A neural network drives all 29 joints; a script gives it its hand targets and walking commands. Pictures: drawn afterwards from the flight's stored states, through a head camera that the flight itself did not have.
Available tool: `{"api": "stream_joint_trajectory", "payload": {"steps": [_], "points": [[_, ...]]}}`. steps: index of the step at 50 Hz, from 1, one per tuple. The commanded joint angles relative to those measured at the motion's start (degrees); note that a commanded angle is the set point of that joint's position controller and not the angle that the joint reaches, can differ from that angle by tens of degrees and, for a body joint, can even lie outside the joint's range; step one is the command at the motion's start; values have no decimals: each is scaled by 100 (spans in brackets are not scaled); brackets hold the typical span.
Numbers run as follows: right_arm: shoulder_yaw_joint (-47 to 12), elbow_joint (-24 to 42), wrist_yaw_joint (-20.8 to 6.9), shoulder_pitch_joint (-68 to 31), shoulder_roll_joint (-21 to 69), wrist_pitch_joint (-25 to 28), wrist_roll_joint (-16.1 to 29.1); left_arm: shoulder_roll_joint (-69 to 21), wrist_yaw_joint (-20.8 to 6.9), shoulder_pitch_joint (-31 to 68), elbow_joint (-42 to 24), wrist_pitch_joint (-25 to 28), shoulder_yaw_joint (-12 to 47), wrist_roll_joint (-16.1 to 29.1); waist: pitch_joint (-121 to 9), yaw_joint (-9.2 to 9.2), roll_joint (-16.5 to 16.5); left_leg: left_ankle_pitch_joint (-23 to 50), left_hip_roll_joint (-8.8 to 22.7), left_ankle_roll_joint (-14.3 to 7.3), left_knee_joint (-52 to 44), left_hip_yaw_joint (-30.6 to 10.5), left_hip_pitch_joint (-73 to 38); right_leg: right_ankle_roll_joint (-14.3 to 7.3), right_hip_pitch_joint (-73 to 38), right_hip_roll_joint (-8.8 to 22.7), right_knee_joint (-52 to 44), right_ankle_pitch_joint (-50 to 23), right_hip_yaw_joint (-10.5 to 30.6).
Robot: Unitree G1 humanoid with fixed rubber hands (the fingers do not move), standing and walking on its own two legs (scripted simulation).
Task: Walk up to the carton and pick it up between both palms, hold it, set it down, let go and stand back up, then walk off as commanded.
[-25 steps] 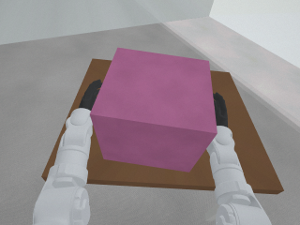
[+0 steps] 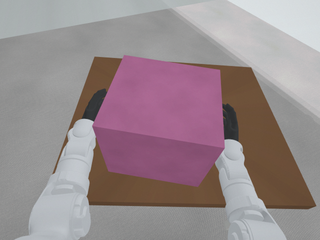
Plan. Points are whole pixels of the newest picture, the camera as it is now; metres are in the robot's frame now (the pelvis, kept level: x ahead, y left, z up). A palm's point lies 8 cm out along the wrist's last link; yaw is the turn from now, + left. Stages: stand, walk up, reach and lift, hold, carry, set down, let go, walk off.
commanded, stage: set down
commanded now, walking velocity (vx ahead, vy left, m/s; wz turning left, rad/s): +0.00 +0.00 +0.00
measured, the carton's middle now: (162, 122) +0.42 -0.02 +0.03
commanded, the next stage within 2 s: none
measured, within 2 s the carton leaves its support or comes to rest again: rests again in 1.04 s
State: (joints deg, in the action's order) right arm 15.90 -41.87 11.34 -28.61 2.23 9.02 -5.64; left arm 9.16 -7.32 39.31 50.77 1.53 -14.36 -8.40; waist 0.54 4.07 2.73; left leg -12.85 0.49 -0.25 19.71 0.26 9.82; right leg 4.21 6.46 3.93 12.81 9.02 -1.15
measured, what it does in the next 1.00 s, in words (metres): stands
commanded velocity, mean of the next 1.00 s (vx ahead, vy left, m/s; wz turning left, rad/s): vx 0.00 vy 0.00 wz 0.00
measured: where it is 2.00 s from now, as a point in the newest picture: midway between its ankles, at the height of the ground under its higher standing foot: outside the picture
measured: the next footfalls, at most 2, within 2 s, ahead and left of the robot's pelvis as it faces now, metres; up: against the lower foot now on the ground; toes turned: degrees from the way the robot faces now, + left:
none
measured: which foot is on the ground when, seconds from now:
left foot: down 0.00-1.00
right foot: down 0.00-1.00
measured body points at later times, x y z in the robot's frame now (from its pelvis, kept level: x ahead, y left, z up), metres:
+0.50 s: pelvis -0.02 +0.00 +0.00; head +0.05 +0.02 +0.44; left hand +0.42 +0.14 +0.04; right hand +0.34 -0.21 +0.02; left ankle -0.03 +0.11 -0.75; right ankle -0.03 -0.16 -0.75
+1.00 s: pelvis -0.04 +0.01 -0.01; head +0.06 +0.06 +0.43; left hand +0.43 +0.16 +0.01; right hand +0.34 -0.19 +0.01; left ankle -0.03 +0.11 -0.75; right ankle -0.03 -0.16 -0.75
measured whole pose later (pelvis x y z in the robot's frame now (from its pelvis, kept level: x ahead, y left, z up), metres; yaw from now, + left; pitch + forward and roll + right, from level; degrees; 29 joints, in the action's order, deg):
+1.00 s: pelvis -0.04 +0.01 -0.01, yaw +0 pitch +16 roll -2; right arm 34.4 -58.6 9.6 -38.2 5.1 21.2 -16.9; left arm 14.4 -5.0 57.2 81.1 17.7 -11.3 -10.0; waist -5.2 6.3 5.0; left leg -10.4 1.3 -0.6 25.7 0.5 31.8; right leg 3.0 26.8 3.6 16.3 5.6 -3.7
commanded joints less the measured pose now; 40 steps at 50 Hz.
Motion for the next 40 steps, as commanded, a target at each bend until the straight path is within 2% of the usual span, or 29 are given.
{"api": "stream_joint_trajectory", "payload": {"steps": [1, 2, 5, 6, 8, 10, 11, 12, 14, 15, 16, 17, 18, 21, 24, 26, 28, 32, 35, 37, 40], "points": [[-2457, 413, -771, -3334, 3181, 612, -163, -3584, -505, 3883, -1093, 536, 2044, 128, -3469, 282, -944, 5204, -33, 738, 610, 281, -1778, -347, -865, -669, 535, -3471, -552], [-2463, 430, -749, -3316, 3166, 631, -162, -3564, -523, 3775, -899, 513, 1975, 106, -3380, 258, -918, 5175, -40, 723, 619, 262, -1645, -353, -945, -649, 527, -3551, -522], [-2245, 192, -675, -3215, 3090, 706, -202, -3418, -611, 3634, -744, 461, 1918, 31, -3274, 357, -987, 5057, -58, 744, 607, 264, -1528, -337, -933, -618, 517, -3613, -506], [-2221, 145, -665, -3229, 3126, 722, -245, -3408, -610, 3664, -692, 470, 1843, -6, -3213, 343, -979, 4929, -80, 715, 598, 286, -1432, -324, -918, -598, 533, -3650, -489], [-2296, 216, -636, -3348, 3177, 847, -181, -3410, -601, 3593, -673, 488, 1833, -52, -3381, 228, -1045, 5130, -76, 714, 668, 297, -1408, -348, -939, -600, 567, -3780, -468], [-2310, 262, -629, -3446, 3236, 916, -127, -3411, -579, 3804, -738, 578, 1848, -18, -3467, 217, -1172, 5052, -102, 739, 672, 289, -1330, -339, -939, -567, 578, -3800, -439], [-2264, 278, -630, -3582, 3238, 991, -231, -3375, -563, 3897, -617, 642, 1829, -41, -3658, 222, -1107, 4953, -110, 740, 688, 297, -1193, -317, -922, -568, 611, -3857, -452], [-2297, 349, -656, -3739, 3278, 1061, -218, -3471, -540, 3946, -575, 698, 1851, -14, -3747, 153, -1137, 4998, -69, 738, 693, 273, -1159, -326, -947, -565, 637, -3805, -436], [-2398, 513, -667, -3923, 3374, 1137, -256, -3326, -502, 3967, -407, 850, 1722, -40, -3879, -39, -933, 4743, -132, 642, 633, 344, -755, -291, -1153, -506, 694, -4068, -356], [-2360, 569, -667, -4010, 3351, 1231, -306, -3360, -495, 4038, -388, 939, 1811, -18, -4147, 54, -892, 4528, -152, 632, 607, 325, -649, -265, -1206, -489, 713, -4208, -347], [-2374, 568, -685, -4018, 3382, 1272, -370, -3388, -466, 4135, -214, 1037, 1800, 10, -4258, -37, -848, 4382, -143, 583, 594, 326, -501, -253, -1223, -463, 771, -4212, -315], [-2310, 553, -711, -4130, 3406, 1322, -390, -3356, -448, 4265, -175, 1165, 1821, 48, -4489, -26, -825, 4219, -154, 570, 566, 332, -390, -250, -1258, -465, 775, -4148, -323], [-2336, 593, -729, -4190, 3446, 1325, -402, -3210, -451, 4324, 21, 1236, 1680, -22, -4461, -135, -781, 3986, -167, 505, 523, 353, -260, -244, -1328, -443, 762, -4087, -276], [-2168, 451, -777, -4363, 3506, 1382, -604, -3229, -456, 4542, 537, 1517, 1645, 41, -4685, -110, -500, 3365, -163, 382, 393, 381, 94, -216, -1394, -411, 810, -4047, -240], [-1723, 26, -837, -4460, 3453, 1290, -847, -3006, -530, 4753, 1151, 1701, 1293, -98, -4485, -146, -289, 2386, -165, 232, 177, 439, 556, -216, -1402, -345, 764, -3322, -200], [-1365, -179, -835, -4459, 3365, 1198, -1081, -2840, -629, 4869, 1546, 1766, 1055, -83, -4200, -70, -115, 1763, -144, 148, 45, 445, 678, -218, -1315, -297, 714, -2709, -222], [-1008, -453, -831, -4397, 3376, 1141, -1339, -2689, -687, 5103, 1779, 1840, 902, -144, -4000, 74, -131, 1274, -136, 112, -49, 451, 754, -227, -1122, -271, 710, -2296, -251], [-288, -861, -802, -4317, 3124, 998, -1757, -2531, -786, 5254, 2352, 1734, 564, -273, -3373, 368, -276, 643, -117, 141, -155, 503, 719, -290, -709, -276, 600, -1490, -316], [-57, -1079, -817, -4346, 3021, 996, -1824, -2682, -732, 5458, 2229, 1711, 677, -282, -3399, 529, -691, 824, -96, 293, -104, 450, 418, -382, -303, -347, 556, -1332, -430], [71, -1066, -861, -4494, 2979, 1028, -1795, -2720, -662, 5475, 2265, 1671, 681, -330, -3500, 486, -908, 1102, -63, 390, 25, 420, 294, -464, -54, -404, 561, -1272, -496], [-28, -1123, -938, -4560, 3037, 1237, -1685, -2942, -534, 5535, 2151, 1781, 928, -294, -4080, 445, -1258, 2069, 10, 612, 312, 323, -98, -542, 353, -488, 601, -1472, -575]]}}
